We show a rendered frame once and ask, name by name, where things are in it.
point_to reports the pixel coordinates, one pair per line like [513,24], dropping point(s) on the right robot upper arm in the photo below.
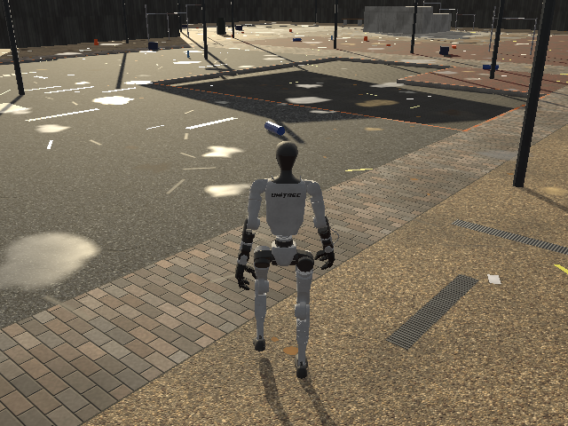
[313,189]

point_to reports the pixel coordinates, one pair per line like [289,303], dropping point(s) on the robot right forearm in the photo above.
[325,237]

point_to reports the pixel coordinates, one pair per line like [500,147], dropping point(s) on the left robot hand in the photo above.
[239,270]

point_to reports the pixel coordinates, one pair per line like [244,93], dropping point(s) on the left robot upper arm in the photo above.
[254,203]

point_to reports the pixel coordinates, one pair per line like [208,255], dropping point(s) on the robot left thigh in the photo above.
[262,259]

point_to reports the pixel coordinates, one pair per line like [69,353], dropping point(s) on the robot thigh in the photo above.
[262,259]
[304,271]

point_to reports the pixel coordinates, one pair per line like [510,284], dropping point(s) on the robot left forearm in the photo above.
[246,244]

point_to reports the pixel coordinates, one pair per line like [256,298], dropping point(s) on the robot right thigh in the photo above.
[304,271]

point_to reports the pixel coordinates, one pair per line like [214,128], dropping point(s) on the right robot hand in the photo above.
[322,255]

